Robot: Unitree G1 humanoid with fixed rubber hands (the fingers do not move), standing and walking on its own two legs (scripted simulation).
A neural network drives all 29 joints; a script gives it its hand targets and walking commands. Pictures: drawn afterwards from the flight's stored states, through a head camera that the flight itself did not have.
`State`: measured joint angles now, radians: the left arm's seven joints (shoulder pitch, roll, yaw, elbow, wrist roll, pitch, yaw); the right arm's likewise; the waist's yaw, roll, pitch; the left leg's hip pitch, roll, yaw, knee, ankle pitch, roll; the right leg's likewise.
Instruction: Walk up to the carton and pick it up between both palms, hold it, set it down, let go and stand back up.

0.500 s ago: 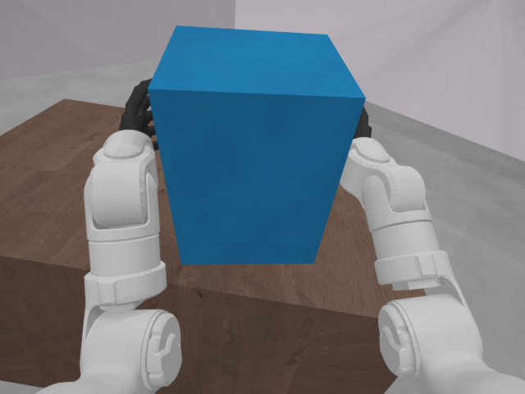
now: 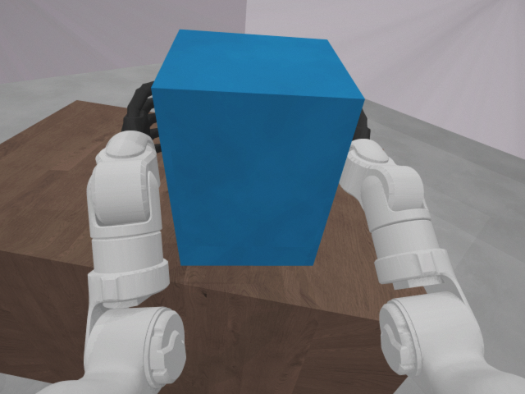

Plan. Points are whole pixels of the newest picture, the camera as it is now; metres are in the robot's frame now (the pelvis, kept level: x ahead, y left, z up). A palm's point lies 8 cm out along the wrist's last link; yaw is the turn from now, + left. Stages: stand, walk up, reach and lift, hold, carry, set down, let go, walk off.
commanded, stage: hold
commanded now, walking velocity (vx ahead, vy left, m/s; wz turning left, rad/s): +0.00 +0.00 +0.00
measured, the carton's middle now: (251, 156) +0.36 +0.01 +0.25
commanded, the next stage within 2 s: none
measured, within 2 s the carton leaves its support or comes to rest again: neither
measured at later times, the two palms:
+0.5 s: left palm (139, 141) +0.35 +0.15 +0.27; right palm (351, 151) +0.37 -0.14 +0.27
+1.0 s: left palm (137, 142) +0.35 +0.15 +0.27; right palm (352, 148) +0.37 -0.13 +0.27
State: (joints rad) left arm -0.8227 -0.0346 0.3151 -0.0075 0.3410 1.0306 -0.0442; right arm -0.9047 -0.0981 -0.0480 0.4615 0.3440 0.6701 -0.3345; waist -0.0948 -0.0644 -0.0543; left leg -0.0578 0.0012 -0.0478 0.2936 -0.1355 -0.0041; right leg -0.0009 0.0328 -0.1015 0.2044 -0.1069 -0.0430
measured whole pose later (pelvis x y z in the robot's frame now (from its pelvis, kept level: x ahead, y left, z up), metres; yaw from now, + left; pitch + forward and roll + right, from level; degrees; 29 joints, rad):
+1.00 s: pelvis +0.01 +0.00 +0.00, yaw +0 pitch -6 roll -1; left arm -0.78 -0.03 0.29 -0.07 0.34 1.05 -0.05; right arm -0.87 -0.09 -0.03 0.40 0.35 0.68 -0.35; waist -0.10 -0.06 -0.05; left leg -0.04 0.00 -0.05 0.29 -0.14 0.00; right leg 0.02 0.04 -0.10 0.19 -0.11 -0.04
